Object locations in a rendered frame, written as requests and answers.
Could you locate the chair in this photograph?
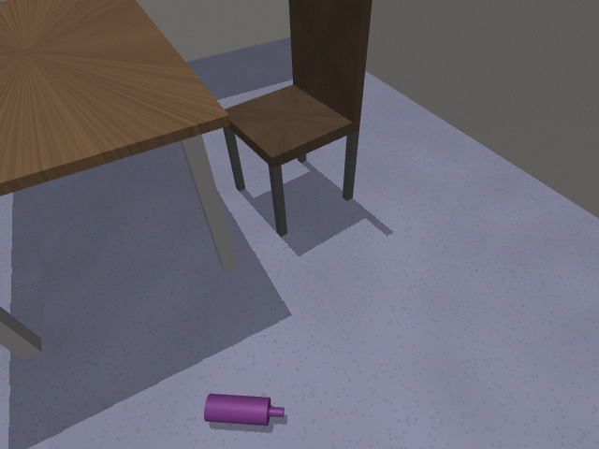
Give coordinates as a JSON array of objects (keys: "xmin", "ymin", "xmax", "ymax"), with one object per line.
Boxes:
[{"xmin": 223, "ymin": 0, "xmax": 373, "ymax": 237}]

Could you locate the table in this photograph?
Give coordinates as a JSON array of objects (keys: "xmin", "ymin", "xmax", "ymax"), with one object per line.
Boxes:
[{"xmin": 0, "ymin": 0, "xmax": 238, "ymax": 360}]

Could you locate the bottle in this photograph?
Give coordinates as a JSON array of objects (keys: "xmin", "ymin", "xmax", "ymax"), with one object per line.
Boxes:
[{"xmin": 204, "ymin": 394, "xmax": 285, "ymax": 426}]

